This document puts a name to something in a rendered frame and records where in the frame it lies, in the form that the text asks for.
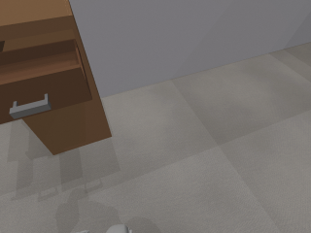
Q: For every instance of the handle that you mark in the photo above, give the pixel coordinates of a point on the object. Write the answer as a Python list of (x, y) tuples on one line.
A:
[(31, 108)]

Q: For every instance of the cabinet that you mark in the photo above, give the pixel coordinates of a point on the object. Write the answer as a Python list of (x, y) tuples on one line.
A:
[(29, 23)]

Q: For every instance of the drawer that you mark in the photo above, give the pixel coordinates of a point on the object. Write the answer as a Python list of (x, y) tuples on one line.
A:
[(27, 74)]

